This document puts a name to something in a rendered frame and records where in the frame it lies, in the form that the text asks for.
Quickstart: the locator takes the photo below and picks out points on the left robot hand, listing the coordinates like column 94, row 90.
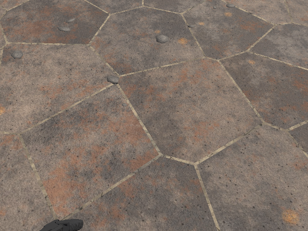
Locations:
column 73, row 224

